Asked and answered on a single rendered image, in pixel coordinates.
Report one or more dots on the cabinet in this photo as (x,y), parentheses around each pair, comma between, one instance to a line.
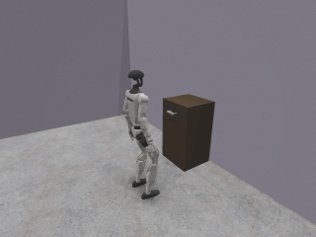
(187,144)

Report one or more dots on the robot right upper arm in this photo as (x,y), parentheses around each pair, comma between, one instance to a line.
(143,101)

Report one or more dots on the handle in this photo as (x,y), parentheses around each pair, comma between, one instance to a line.
(170,112)

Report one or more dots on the robot head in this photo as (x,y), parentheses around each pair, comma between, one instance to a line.
(135,75)

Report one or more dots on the left robot forearm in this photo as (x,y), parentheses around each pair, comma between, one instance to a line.
(129,122)

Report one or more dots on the drawer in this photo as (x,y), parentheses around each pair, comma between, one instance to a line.
(178,113)

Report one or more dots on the robot left thigh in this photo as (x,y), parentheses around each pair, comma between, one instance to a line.
(143,154)

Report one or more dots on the robot left upper arm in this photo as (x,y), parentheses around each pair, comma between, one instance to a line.
(125,105)

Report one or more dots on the robot right hand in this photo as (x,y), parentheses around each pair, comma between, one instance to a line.
(153,148)

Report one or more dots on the right robot forearm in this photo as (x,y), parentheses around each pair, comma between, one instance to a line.
(146,131)

